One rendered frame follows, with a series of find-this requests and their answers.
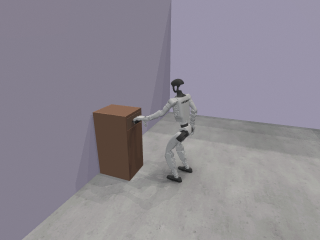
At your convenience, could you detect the robot right upper arm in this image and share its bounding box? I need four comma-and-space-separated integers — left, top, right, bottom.
185, 94, 197, 114

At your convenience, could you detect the robot left hand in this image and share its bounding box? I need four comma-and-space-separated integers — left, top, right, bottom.
133, 115, 147, 127

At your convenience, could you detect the robot left upper arm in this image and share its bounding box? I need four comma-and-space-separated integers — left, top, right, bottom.
159, 98, 178, 117

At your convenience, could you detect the right robot forearm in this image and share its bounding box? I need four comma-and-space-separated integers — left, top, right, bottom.
190, 112, 198, 125

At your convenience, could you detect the drawer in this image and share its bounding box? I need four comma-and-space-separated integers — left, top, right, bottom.
126, 111, 141, 130

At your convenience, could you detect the left robot shin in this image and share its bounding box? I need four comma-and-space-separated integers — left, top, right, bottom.
164, 152, 179, 178

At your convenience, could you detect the cabinet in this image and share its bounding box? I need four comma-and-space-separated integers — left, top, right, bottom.
92, 104, 144, 181

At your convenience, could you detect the robot right foot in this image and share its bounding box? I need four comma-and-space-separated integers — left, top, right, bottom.
178, 166, 193, 173

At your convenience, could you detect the robot right hand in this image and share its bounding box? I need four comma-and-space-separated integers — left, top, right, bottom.
190, 124, 195, 135

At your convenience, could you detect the left robot forearm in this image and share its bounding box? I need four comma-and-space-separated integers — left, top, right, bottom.
143, 110, 162, 122

